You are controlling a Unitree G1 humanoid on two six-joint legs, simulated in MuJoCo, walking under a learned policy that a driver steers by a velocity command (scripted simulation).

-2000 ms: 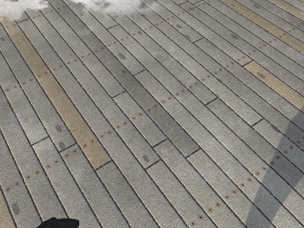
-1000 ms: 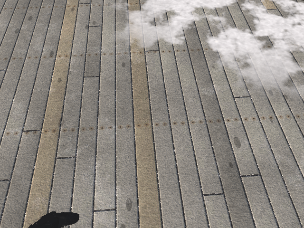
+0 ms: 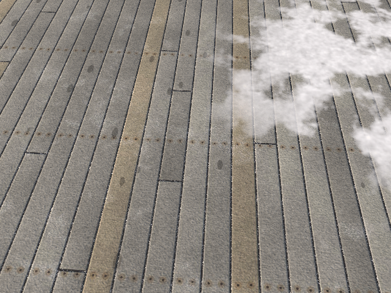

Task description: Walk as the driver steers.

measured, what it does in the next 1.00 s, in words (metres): walks ahead, turning right: right foot, then left foot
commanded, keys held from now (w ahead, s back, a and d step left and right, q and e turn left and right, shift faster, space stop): w+e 0.48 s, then e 0.52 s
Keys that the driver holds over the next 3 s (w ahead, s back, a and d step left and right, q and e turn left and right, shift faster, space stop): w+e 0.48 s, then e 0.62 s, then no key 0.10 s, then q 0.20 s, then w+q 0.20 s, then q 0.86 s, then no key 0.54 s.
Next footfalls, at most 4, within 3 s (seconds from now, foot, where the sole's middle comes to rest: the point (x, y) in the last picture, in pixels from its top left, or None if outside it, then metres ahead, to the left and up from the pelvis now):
0.06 right None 0.20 -0.08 -0.77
0.58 left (190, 275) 0.52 0.03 -0.77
1.04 right None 0.41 -0.17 -0.77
1.48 left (199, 286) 0.49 0.00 -0.77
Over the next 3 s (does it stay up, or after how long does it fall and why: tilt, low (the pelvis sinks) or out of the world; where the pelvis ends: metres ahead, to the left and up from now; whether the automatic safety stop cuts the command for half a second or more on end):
stays up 0.51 -0.15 0.01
